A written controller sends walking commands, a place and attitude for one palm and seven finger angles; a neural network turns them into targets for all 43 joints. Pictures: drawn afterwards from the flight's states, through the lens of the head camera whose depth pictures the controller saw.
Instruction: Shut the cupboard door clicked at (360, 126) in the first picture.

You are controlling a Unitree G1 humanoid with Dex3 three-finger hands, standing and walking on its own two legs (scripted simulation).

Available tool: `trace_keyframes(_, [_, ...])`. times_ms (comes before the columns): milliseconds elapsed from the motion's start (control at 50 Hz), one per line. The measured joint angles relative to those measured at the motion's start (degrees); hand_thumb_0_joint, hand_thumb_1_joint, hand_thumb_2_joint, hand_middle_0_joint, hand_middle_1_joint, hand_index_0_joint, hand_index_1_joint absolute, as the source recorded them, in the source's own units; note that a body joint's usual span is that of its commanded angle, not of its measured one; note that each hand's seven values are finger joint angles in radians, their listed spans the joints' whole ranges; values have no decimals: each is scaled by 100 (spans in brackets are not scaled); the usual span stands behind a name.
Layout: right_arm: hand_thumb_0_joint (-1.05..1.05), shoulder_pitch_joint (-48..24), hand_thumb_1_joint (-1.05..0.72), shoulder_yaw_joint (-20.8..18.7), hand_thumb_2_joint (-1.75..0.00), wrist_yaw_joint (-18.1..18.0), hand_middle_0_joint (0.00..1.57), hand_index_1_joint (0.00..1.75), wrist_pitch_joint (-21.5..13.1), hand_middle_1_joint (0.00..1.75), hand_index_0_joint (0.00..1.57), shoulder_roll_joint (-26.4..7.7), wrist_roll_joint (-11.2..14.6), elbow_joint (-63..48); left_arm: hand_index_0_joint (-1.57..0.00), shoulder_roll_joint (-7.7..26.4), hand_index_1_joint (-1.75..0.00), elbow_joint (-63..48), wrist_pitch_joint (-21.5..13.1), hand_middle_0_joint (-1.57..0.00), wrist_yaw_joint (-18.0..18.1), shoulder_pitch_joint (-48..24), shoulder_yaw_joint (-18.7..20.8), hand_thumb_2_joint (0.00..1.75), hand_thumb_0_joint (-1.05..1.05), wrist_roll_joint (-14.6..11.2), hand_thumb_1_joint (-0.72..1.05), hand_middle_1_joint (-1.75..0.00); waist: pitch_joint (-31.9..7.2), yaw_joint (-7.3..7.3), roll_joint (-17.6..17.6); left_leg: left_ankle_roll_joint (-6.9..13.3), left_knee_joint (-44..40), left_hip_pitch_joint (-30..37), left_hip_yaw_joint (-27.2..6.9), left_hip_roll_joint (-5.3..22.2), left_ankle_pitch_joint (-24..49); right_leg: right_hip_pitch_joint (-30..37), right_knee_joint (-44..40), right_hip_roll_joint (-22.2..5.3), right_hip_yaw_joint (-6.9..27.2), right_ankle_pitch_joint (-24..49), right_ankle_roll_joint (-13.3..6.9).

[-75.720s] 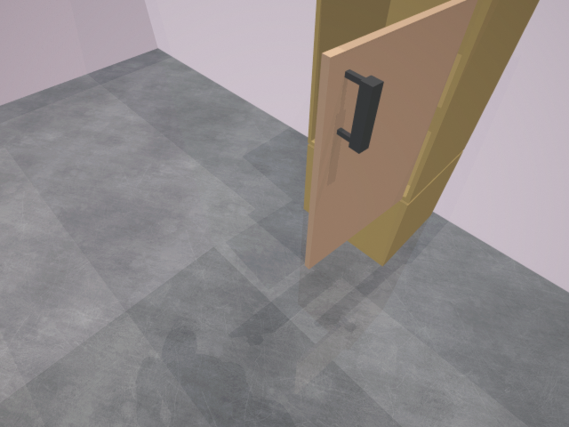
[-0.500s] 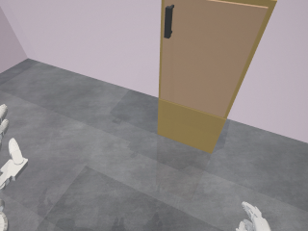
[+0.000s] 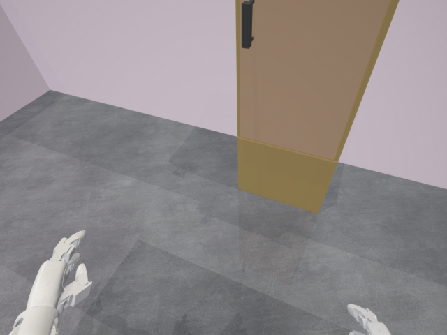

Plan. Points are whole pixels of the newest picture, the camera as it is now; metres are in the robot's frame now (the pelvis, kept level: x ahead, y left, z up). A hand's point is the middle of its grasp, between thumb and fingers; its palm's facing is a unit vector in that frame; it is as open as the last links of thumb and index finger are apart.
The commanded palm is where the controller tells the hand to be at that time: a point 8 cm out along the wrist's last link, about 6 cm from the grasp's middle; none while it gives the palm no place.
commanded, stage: let the arm hang, fingers relaxed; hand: left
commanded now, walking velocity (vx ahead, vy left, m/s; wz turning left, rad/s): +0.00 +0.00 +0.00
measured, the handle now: (249, 23) +0.95 -0.04 +0.16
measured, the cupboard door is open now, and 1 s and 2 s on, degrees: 0 0 0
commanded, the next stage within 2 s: look to check the result in 0.98 s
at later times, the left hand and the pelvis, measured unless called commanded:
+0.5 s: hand out of the picture -0.09 +0.21 -0.15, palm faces +0.02 -0.97 -0.25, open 7.3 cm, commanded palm none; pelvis -0.03 +0.01 +0.01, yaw +0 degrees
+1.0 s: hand out of the picture -0.03 +0.16 -0.16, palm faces +0.01 -0.99 -0.15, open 7.3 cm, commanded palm none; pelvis -0.02 +0.01 +0.01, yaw -1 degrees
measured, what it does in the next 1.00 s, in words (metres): stands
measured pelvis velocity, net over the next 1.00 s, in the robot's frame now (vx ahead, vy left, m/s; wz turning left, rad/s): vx -0.02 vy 0.01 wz -0.01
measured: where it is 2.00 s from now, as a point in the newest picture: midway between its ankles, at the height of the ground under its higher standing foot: outside the picture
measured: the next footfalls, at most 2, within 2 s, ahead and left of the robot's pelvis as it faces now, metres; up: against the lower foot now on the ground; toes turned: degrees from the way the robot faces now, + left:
none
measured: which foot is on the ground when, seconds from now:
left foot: down 0.00-1.00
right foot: down 0.00-1.00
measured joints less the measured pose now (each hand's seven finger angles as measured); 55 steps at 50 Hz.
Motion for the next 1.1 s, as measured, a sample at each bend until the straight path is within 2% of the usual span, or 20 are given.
trace_keyframes(60, [1, -33, -90, 13, -89, 8, 20, 30, 135, 30, 20, -33, -80, 242, -20, -397, -30, 1732, 319, -19, -173, -238, -597, 89, 1, 71, 91, -30, 99, -111, -43, 14, -8, 18, 2, -40, 69, -10, 64, -41, 1, 23, 4])
trace_keyframes(140, [1, 190, -90, 71, -89, -6, 20, 30, 282, 30, 20, 189, -136, 534, -20, -866, -30, 3206, 457, -19, -209, -160, -1025, 89, 2, 47, 91, -30, 296, -188, -446, 7, -119, 182, -9, -67, 159, 134, 15, -62, -15, 68, -13])
trace_keyframes(180, [0, 350, -90, 105, -89, -30, 20, 30, 325, 30, 20, 331, -142, 738, -21, -964, -30, 3709, 445, -20, -73, -138, -913, 89, 1, -3, 96, -30, 382, -155, -611, 2, -203, 247, -55, -42, 214, 242, -137, -25, -60, 158, -2])
trace_keyframes(240, [0, 556, -90, 141, -89, -73, 20, 30, 387, 30, 20, 495, -137, 1060, -21, -860, -30, 4262, 387, -20, -88, -94, -875, 89, 0, -7, 99, -30, 477, -63, -700, -3, -391, 332, -116, -12, 342, 401, -458, 29, -123, 351, -13])
trace_keyframes(360, [0, 757, -90, 84, -90, -160, 20, 30, 421, 30, 20, 639, -89, 1504, -21, -869, -30, 5063, 298, -20, -114, 155, -872, 89, 0, 3, 96, -30, 525, 27, -468, 60, -821, 543, -60, -67, 587, 593, -893, -8, -81, 628, 18])
trace_keyframes(460, [0, 742, -90, 53, -89, -179, 20, 30, 388, 30, 20, 734, -60, 1714, -20, -931, -30, 5473, 235, -20, -74, 313, -872, 89, 1, 12, 93, -30, 527, 18, -250, 99, -1041, 682, 37, -114, 707, 640, -987, -59, 9, 710, 62])
trace_keyframes(560, [0, 706, -90, 43, -89, -183, 20, 30, 369, 30, 20, 844, -62, 1875, -20, -1017, -30, 5662, 196, -19, -31, 321, -874, 89, 1, 13, 92, -30, 481, -9, -172, 108, -1115, 736, 101, -128, 746, 621, -953, -79, 74, 711, 76])
trace_keyframes(880, [0, 837, -90, -5, -89, -232, 20, 30, 294, 30, 20, 955, -70, 2118, -20, -1443, -30, 5591, 74, -19, -15, -143, -900, 89, 1, 9, 91, -30, 363, -95, -384, 58, -1120, 766, 136, -89, 701, 605, -901, -44, 119, 650, 42])
trace_keyframes(1100, [0, 821, -90, 4, -90, -249, 19, 30, 269, 30, 20, 1015, -64, 2128, -20, -1354, -30, 5631, 64, -20, 10, -185, -862, 89, 1, -7, 91, -30, 463, -112, -375, 14, -1092, 803, 90, -54, 624, 704, -982, -3, 76, 613, 9])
